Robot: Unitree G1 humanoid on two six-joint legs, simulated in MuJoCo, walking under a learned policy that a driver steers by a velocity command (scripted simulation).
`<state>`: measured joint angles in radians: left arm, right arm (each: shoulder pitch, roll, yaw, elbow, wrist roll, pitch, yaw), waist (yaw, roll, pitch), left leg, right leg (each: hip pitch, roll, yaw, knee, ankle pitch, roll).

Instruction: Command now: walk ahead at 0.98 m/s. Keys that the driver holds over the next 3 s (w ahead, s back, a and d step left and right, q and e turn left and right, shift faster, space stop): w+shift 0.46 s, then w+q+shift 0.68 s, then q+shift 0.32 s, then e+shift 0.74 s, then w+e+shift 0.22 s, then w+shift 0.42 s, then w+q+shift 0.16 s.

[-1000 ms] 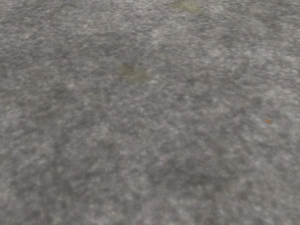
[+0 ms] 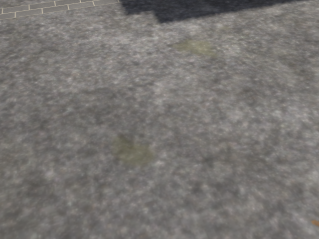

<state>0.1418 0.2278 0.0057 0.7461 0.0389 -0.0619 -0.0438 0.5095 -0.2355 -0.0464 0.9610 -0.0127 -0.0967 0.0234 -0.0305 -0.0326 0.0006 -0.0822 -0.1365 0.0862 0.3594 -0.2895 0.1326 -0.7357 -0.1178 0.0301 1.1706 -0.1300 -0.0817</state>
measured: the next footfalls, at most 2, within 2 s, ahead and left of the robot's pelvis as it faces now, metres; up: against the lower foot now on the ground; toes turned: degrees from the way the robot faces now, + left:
right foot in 0.24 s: +0.44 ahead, -0.09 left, +0.00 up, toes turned -2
left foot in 0.70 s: +0.90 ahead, +0.07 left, +0.00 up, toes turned +11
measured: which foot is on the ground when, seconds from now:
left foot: down 0.00-0.22, up 0.24-0.68, down 0.70-1.00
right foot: up 0.00-0.22, down 0.24-0.72, up 0.74-1.00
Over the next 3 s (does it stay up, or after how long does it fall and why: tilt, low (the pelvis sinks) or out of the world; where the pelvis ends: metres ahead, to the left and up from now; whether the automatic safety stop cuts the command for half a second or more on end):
stays up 1.81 0.21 -0.01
